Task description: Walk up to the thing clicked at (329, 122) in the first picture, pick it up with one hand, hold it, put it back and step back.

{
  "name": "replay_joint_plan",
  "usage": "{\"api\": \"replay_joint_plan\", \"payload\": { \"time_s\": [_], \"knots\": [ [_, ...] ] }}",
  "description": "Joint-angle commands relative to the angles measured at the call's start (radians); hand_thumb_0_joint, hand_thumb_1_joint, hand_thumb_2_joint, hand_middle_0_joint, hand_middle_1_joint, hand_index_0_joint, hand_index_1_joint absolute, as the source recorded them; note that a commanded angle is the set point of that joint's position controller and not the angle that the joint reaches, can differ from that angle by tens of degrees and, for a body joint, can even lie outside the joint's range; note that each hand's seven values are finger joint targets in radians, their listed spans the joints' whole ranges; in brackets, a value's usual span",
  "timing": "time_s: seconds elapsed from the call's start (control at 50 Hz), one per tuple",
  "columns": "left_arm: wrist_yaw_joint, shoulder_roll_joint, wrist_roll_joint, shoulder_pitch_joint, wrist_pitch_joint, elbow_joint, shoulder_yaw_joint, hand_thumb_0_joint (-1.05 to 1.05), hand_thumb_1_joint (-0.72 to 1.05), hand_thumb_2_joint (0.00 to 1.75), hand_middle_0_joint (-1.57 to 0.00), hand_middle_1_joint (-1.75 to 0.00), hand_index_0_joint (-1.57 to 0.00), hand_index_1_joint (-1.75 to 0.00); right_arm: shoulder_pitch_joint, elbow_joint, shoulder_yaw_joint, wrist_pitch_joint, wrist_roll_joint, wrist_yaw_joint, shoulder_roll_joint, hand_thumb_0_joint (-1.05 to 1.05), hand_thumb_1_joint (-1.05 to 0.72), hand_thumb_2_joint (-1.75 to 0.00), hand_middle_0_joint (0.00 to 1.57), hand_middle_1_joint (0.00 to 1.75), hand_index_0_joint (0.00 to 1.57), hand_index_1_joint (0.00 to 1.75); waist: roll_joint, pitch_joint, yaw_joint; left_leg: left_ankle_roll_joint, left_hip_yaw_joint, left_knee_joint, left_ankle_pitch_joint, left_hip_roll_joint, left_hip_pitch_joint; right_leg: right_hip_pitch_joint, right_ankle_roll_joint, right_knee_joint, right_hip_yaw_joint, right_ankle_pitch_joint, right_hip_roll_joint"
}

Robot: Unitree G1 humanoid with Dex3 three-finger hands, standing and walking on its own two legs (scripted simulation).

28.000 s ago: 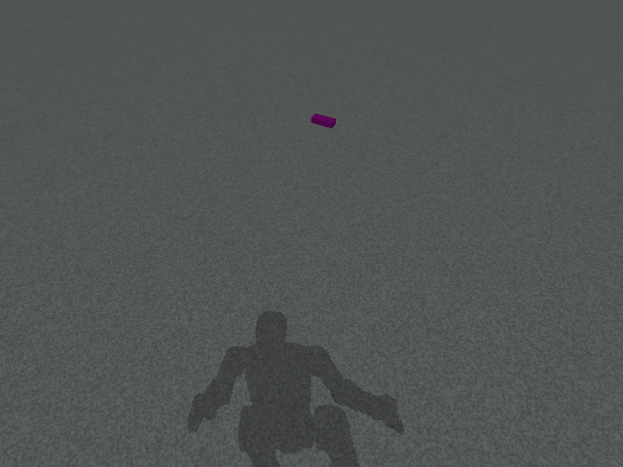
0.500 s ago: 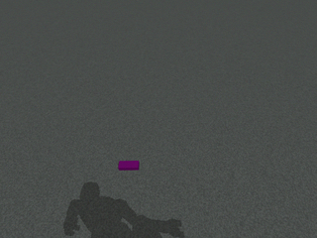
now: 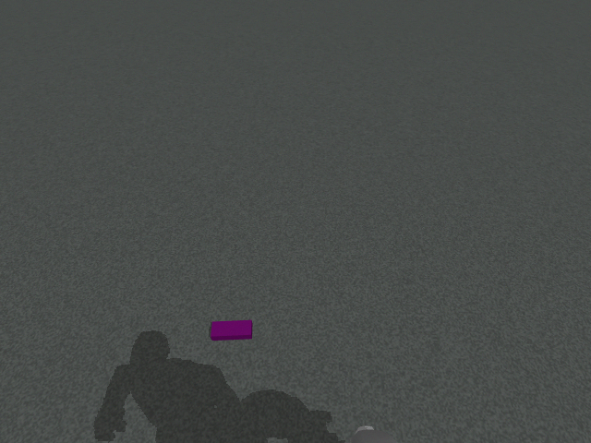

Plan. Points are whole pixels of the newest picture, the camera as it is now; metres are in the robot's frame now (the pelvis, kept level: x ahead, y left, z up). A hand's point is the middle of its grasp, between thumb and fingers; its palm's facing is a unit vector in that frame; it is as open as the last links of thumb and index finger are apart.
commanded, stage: walk up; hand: left
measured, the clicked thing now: (232, 330) +0.62 +0.23 -0.76
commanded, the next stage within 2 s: none
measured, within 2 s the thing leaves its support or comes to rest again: neither
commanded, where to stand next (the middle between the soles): +0.23 -0.01 m, yaw +1 degrees
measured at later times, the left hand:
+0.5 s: hand (144, 412) +0.22 +0.26 -0.17, palm faces -0.01 -0.94 -0.35, open 7.3 cm
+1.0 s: hand (154, 397) +0.23 +0.24 -0.15, palm faces -0.03 -0.94 -0.34, open 7.3 cm
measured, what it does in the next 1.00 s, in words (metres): walks ahead: right foot, then left foot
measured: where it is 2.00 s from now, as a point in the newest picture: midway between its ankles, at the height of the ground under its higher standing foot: outside the picture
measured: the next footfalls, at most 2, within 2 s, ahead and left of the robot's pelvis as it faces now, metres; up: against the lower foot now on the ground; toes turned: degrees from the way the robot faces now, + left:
right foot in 0.10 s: +0.20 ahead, -0.16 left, +0.00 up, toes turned -3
left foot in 0.42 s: +0.24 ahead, +0.12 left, +0.00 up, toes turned +2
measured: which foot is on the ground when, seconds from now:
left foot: down 0.00-0.12, up 0.14-0.40, down 0.42-1.00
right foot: up 0.00-0.08, down 0.10-1.00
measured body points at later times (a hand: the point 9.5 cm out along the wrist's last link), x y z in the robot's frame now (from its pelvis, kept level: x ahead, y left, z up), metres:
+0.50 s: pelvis +0.13 +0.00 -0.02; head +0.16 +0.01 +0.42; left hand +0.22 +0.31 -0.15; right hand +0.20 -0.32 -0.13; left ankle +0.20 +0.12 -0.74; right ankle +0.14 -0.14 -0.73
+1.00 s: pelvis +0.14 -0.01 +0.00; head +0.16 -0.01 +0.45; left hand +0.24 +0.29 -0.13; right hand +0.25 -0.31 -0.13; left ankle +0.20 +0.12 -0.74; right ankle +0.13 -0.14 -0.74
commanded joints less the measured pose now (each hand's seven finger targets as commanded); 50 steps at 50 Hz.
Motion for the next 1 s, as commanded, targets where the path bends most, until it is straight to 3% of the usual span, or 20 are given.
{"api": "replay_joint_plan", "payload": {
  "time_s": [0.0,0.06,0.08,0.1,0.12,0.18,0.22,0.3,0.34,0.38,0.4,0.42,0.44,0.54,0.58,0.6,0.64,0.7,0.82,0.98],
  "knots": [
    [-0.001,0.153,0.002,-0.058,-0.040,-0.108,0.051,0.00,0.90,0.90,-0.20,-0.30,-0.20,-0.30,-0.014,-0.116,-0.071,-0.018,0.007,-0.013,-0.280,0.00,-0.90,-0.90,0.20,0.30,0.20,0.30,0.174,-0.016,-0.008,0.155,-0.137,-0.093,0.157,0.213,-0.124,0.114,-0.019,-0.108,-0.072,0.072,0.033],
    [0.017,0.171,0.001,0.084,-0.055,-0.081,0.073,0.00,0.90,0.90,-0.20,-0.30,-0.20,-0.30,-0.017,-0.147,-0.055,-0.010,0.013,-0.016,-0.247,0.00,-0.90,-0.90,0.20,0.30,0.20,0.30,0.053,-0.088,0.083,0.111,-0.097,0.186,0.318,0.175,-0.203,0.380,-0.048,-0.207,-0.084,0.076,0.073],
    [0.032,0.220,0.006,0.169,-0.066,-0.070,0.094,0.00,0.90,0.90,-0.20,-0.30,-0.20,-0.30,0.032,-0.154,-0.032,-0.010,0.018,-0.020,-0.185,0.00,-0.90,-0.90,0.20,0.30,0.20,0.30,-0.120,-0.148,0.120,0.072,-0.036,0.451,0.244,0.095,-0.286,0.500,-0.080,-0.308,0.062,0.002,-0.018],
    [0.044,0.306,0.003,0.200,-0.074,-0.096,0.109,0.00,0.90,0.90,-0.20,-0.30,-0.20,-0.30,0.074,-0.175,-0.009,-0.008,0.023,-0.020,-0.126,0.00,-0.90,-0.90,0.20,0.30,0.20,0.30,-0.306,-0.177,0.109,0.016,-0.017,0.684,-0.211,-0.051,-0.492,0.587,-0.177,-0.432,0.532,-0.048,-0.297],
    [0.042,0.325,-0.010,0.151,-0.068,-0.113,0.107,0.00,0.90,0.90,-0.20,-0.30,-0.20,-0.30,0.051,-0.145,-0.038,0.006,0.018,-0.035,-0.237,0.00,-0.90,-0.90,0.20,0.30,0.20,0.30,-0.159,-0.130,0.108,0.023,-0.118,0.794,-0.294,-0.020,-0.497,0.459,-0.289,-0.456,0.631,-0.126,-0.361],
    [0.053,0.244,-0.022,0.033,-0.063,-0.153,0.081,0.00,0.90,0.90,-0.20,-0.30,-0.20,-0.30,0.069,-0.111,-0.040,0.009,0.029,-0.029,-0.242,0.00,-0.90,-0.90,0.20,0.30,0.20,0.30,-0.076,-0.010,0.048,0.015,-0.178,0.748,-0.175,0.060,-0.484,0.260,-0.259,-0.463,0.351,-0.115,-0.252],
    [0.055,0.213,-0.016,-0.005,-0.064,-0.166,0.068,0.00,0.90,0.90,-0.20,-0.30,-0.20,-0.30,0.119,-0.080,-0.039,0.014,0.019,-0.021,-0.218,0.00,-0.90,-0.90,0.20,0.30,0.20,0.30,-0.120,-0.020,0.018,-0.004,-0.123,0.638,-0.109,0.063,-0.403,0.189,-0.224,-0.435,0.183,0.063,-0.173],
    [0.066,0.198,0.001,-0.018,-0.055,-0.177,0.049,0.00,0.90,0.90,-0.20,-0.30,-0.20,-0.30,0.061,-0.071,-0.025,0.018,0.010,-0.028,-0.165,0.00,-0.90,-0.90,0.20,0.30,0.20,0.30,-0.142,-0.081,0.038,-0.034,-0.054,0.338,-0.074,0.047,-0.276,0.159,-0.218,-0.305,0.074,0.415,-0.163],
    [0.069,0.195,-0.013,-0.063,-0.040,-0.178,0.038,0.00,0.90,0.90,-0.20,-0.30,-0.20,-0.30,0.055,-0.056,-0.029,0.016,0.012,-0.039,-0.165,0.00,-0.90,-0.90,0.20,0.30,0.20,0.30,-0.105,-0.122,0.015,-0.026,-0.026,0.239,0.054,0.023,-0.164,0.109,-0.191,-0.212,0.062,0.445,-0.162],
    [0.072,0.156,-0.028,-0.104,-0.019,-0.183,0.018,0.00,0.90,0.90,-0.20,-0.30,-0.20,-0.30,0.062,-0.045,-0.038,0.007,0.001,-0.051,-0.196,0.00,-0.90,-0.90,0.20,0.30,0.20,0.30,-0.014,-0.128,-0.017,-0.003,-0.066,0.113,0.258,0.033,-0.074,0.024,-0.118,-0.106,0.052,0.247,-0.113],
    [0.072,0.120,-0.036,-0.087,-0.006,-0.181,0.006,0.00,0.90,0.90,-0.20,-0.30,-0.20,-0.30,0.026,-0.058,-0.050,0.003,-0.010,-0.057,-0.265,0.00,-0.90,-0.90,0.20,0.30,0.20,0.30,0.134,-0.118,0.003,0.036,-0.261,0.038,0.307,0.176,-0.104,-0.023,-0.064,-0.018,0.018,0.077,-0.024],
    [0.075,0.105,-0.045,-0.026,0.011,-0.159,0.003,0.00,0.90,0.90,-0.20,-0.30,-0.20,-0.30,-0.054,-0.096,-0.051,-0.003,-0.005,-0.059,-0.313,0.00,-0.90,-0.90,0.20,0.30,0.20,0.30,0.192,-0.131,0.040,0.138,-0.499,-0.070,0.224,0.350,-0.208,0.049,-0.023,0.061,-0.005,-0.174,0.080],
    [0.081,0.174,-0.042,-0.019,0.025,-0.113,0.026,0.00,0.90,0.90,-0.20,-0.30,-0.20,-0.30,-0.087,-0.090,-0.055,0.000,0.010,-0.056,-0.339,0.00,-0.90,-0.90,0.20,0.30,0.20,0.30,0.199,-0.128,0.026,0.224,-0.538,-0.067,0.166,0.376,-0.284,0.135,-0.026,0.182,0.035,-0.321,0.068],
    [0.075,0.151,-0.029,-0.008,0.012,-0.051,0.025,0.00,0.90,0.90,-0.20,-0.30,-0.20,-0.30,-0.165,-0.072,-0.030,0.009,0.004,-0.066,-0.277,0.00,-0.90,-0.90,0.20,0.30,0.20,0.30,0.250,-0.152,0.054,0.159,-0.307,0.080,0.352,0.265,-0.182,0.110,-0.032,0.020,0.012,-0.218,0.040],
    [0.079,0.126,-0.019,0.009,0.002,-0.014,0.022,0.00,0.90,0.90,-0.20,-0.30,-0.20,-0.30,-0.181,-0.064,-0.022,0.021,0.010,-0.063,-0.261,0.00,-0.90,-0.90,0.20,0.30,0.20,0.30,0.223,-0.188,0.067,0.118,-0.253,0.155,0.404,0.236,-0.183,0.226,-0.032,-0.215,-0.012,-0.044,0.047],
    [0.083,0.165,-0.008,-0.005,-0.007,-0.010,0.027,0.00,0.90,0.90,-0.20,-0.30,-0.20,-0.30,-0.175,-0.062,-0.014,0.026,0.021,-0.061,-0.238,0.00,-0.90,-0.90,0.20,0.30,0.20,0.30,0.159,-0.199,0.058,0.077,-0.222,0.196,0.375,0.209,-0.236,0.298,-0.042,-0.236,0.053,0.095,0.008],
    [0.076,0.231,-0.009,-0.148,-0.011,-0.034,0.026,0.00,0.90,0.90,-0.20,-0.30,-0.20,-0.30,-0.174,-0.035,-0.003,0.033,0.033,-0.060,-0.190,0.00,-0.90,-0.90,0.20,0.30,0.20,0.30,-0.004,-0.141,-0.008,0.004,-0.126,0.182,0.045,0.073,-0.170,0.112,-0.123,-0.267,0.225,0.083,-0.126],
    [0.071,0.166,-0.018,-0.150,-0.011,-0.003,-0.004,0.00,0.90,0.90,-0.20,-0.30,-0.20,-0.30,-0.248,-0.001,-0.005,0.022,0.023,-0.050,-0.221,0.00,-0.90,-0.90,0.20,0.30,0.20,0.30,0.062,-0.146,0.016,0.032,-0.176,0.102,0.121,0.134,-0.125,0.131,-0.051,-0.261,0.106,0.055,-0.049],
    [0.073,0.165,-0.022,-0.188,-0.017,0.050,-0.007,0.00,0.90,0.90,-0.20,-0.30,-0.20,-0.30,-0.273,0.073,0.018,0.017,0.028,-0.045,-0.204,0.00,-0.90,-0.90,0.20,0.30,0.20,0.30,0.004,-0.147,0.013,0.014,-0.137,0.051,0.271,0.129,-0.073,0.206,-0.042,-0.325,0.104,0.177,-0.064],
    [0.070,0.141,-0.027,-0.227,-0.007,0.108,-0.013,0.00,0.90,0.90,-0.20,-0.30,-0.20,-0.30,-0.323,0.145,0.028,0.017,0.023,-0.044,-0.196,0.00,-0.90,-0.90,0.20,0.30,0.20,0.30,0.020,-0.132,0.027,-0.003,-0.143,-0.060,0.250,0.138,-0.062,0.273,-0.022,-0.424,0.078,0.144,-0.056]
  ]
}}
